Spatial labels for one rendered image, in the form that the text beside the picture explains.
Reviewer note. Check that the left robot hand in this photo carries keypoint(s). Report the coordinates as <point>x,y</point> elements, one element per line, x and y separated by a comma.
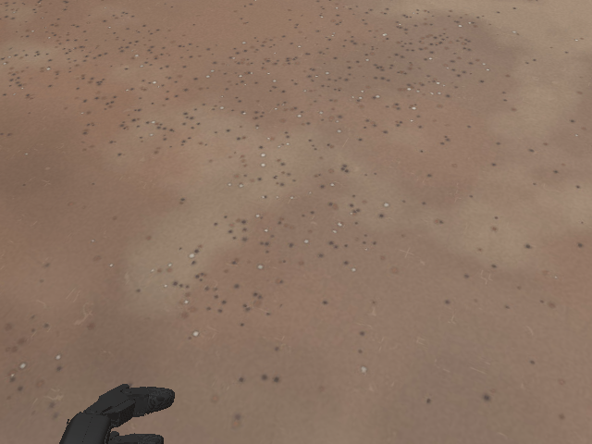
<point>114,408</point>

